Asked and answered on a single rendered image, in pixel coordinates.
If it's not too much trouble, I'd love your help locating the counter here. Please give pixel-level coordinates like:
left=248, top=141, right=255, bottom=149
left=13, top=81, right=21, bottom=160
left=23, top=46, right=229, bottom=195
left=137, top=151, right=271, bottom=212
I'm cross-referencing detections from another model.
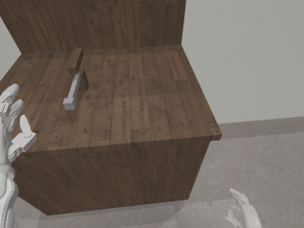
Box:
left=0, top=0, right=222, bottom=216

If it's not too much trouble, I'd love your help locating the right robot hand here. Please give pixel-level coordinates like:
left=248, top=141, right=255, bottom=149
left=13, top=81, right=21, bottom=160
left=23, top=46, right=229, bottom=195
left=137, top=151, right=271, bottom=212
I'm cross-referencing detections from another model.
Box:
left=225, top=188, right=262, bottom=228

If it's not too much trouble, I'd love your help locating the left robot hand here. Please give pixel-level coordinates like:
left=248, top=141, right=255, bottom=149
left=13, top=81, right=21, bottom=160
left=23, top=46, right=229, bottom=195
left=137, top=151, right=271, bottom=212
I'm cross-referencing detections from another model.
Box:
left=0, top=84, right=37, bottom=166

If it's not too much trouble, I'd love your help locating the left robot forearm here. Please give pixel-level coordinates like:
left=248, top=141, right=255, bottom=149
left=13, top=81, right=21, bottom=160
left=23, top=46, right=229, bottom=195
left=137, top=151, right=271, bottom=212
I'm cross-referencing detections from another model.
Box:
left=0, top=164, right=19, bottom=228

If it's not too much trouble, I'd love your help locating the tap lever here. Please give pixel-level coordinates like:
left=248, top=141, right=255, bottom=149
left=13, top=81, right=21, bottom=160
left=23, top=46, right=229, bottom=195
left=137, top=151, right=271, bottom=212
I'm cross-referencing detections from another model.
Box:
left=63, top=71, right=81, bottom=110

